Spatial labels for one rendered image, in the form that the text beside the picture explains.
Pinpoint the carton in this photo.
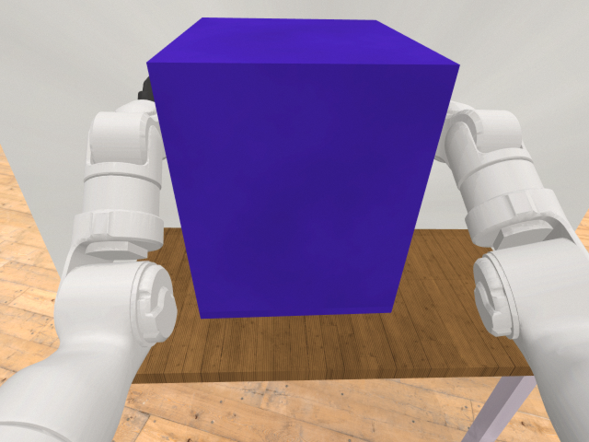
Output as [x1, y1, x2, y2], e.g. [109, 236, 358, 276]
[146, 17, 460, 319]

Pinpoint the left robot upper arm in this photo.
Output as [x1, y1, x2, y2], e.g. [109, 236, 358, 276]
[0, 261, 178, 442]

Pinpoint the left robot forearm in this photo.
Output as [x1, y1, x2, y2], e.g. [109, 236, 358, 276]
[53, 99, 167, 340]

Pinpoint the right robot forearm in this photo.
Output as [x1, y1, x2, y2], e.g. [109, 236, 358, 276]
[434, 100, 589, 261]

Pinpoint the table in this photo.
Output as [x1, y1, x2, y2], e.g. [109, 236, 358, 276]
[132, 227, 537, 442]

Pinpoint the left robot hand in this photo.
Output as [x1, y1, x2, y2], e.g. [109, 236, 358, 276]
[138, 77, 155, 102]

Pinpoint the right robot upper arm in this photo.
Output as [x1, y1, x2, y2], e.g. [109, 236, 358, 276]
[473, 238, 589, 442]

